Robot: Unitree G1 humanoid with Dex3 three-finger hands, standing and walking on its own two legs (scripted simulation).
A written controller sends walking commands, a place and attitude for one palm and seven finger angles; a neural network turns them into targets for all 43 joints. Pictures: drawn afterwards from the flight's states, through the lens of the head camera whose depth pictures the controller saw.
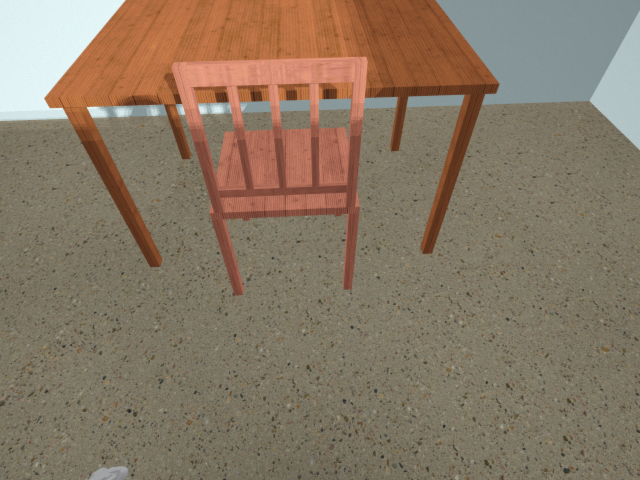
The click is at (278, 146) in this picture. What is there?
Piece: chair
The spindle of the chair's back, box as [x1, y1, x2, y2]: [268, 84, 286, 187]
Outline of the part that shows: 268,85 279,187 286,187 277,84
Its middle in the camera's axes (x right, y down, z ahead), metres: -0.11 -0.25 +0.98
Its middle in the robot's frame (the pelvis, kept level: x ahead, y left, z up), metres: +0.89 +0.16 -0.09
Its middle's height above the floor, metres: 0.68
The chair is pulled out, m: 0.00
